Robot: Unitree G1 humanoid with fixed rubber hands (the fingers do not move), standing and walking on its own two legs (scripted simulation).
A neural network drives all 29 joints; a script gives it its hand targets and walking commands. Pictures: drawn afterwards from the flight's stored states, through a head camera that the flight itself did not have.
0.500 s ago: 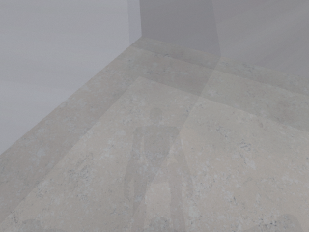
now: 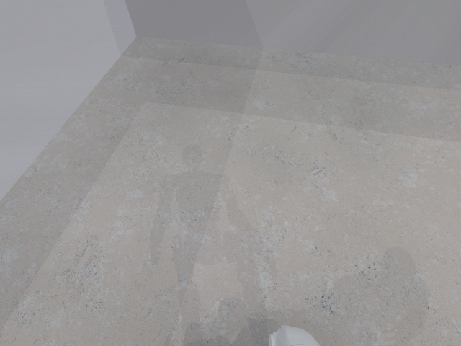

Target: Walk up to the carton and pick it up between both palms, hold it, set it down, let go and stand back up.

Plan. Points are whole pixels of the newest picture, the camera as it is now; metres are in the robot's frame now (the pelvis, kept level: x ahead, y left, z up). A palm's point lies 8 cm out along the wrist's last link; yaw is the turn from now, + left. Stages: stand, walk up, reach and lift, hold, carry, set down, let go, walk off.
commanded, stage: walk up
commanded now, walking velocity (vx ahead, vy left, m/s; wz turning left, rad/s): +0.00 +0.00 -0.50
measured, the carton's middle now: out of the picture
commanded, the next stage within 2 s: none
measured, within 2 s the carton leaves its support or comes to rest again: neither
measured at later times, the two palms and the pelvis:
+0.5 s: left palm out of the picture +0.03 +0.20 -0.12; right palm out of the picture +0.09 -0.33 -0.10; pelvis -0.02 -0.05 +0.01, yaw -12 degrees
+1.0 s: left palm out of the picture +0.15 +0.22 -0.13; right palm out of the picture -0.13 -0.23 -0.07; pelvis -0.05 +0.02 +0.02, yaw -28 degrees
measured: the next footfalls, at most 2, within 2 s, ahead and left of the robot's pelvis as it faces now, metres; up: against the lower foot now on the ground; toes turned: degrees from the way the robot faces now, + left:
right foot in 0.08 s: +0.05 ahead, -0.13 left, +0.00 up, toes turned -9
left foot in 0.70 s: +0.00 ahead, +0.09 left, +0.00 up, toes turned -17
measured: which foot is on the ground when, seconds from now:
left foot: down 0.00-0.08, up 0.10-0.68, down 0.70-1.00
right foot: up 0.00-0.06, down 0.08-0.70, up 0.72-1.00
